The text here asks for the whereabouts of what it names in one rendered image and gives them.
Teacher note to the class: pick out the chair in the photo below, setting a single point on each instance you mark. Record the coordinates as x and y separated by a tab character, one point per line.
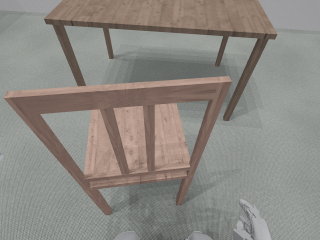
135	131

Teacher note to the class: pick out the table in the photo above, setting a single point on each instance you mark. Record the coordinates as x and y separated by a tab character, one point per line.
227	18

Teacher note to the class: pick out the robot right hand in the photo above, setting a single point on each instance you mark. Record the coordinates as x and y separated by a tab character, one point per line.
256	229

